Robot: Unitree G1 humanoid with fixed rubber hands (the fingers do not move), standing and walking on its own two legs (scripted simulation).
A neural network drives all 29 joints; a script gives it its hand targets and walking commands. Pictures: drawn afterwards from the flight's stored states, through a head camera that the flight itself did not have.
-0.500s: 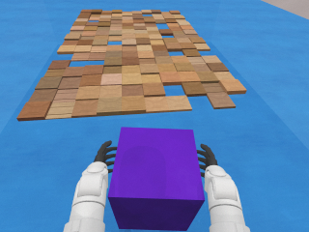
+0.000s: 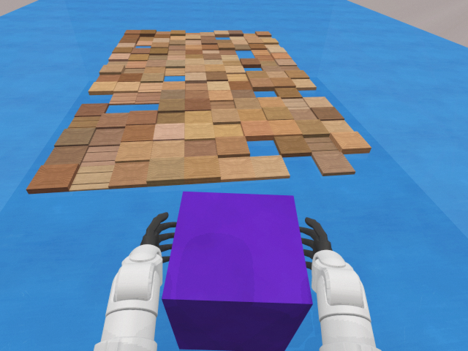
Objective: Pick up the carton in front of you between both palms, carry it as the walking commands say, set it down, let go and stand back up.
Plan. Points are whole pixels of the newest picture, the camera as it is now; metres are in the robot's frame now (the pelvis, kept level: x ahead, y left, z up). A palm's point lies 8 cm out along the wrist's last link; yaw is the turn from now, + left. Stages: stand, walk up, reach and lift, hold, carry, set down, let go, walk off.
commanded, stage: hold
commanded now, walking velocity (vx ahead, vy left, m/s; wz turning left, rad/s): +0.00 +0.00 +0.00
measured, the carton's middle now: (234, 274) +0.29 +0.00 -0.02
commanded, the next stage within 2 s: carry in 0.72 s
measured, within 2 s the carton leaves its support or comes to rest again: neither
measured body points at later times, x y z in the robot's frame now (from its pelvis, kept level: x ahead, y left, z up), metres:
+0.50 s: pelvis -0.01 +0.00 +0.00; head -0.05 +0.00 +0.45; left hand +0.30 +0.15 +0.04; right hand +0.29 -0.15 +0.04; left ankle +0.01 +0.13 -0.75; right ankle +0.01 -0.13 -0.75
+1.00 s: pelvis +0.05 +0.01 -0.02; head +0.01 +0.01 +0.43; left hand +0.34 +0.17 +0.06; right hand +0.35 -0.14 +0.06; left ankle +0.01 +0.14 -0.75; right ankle +0.01 -0.14 -0.75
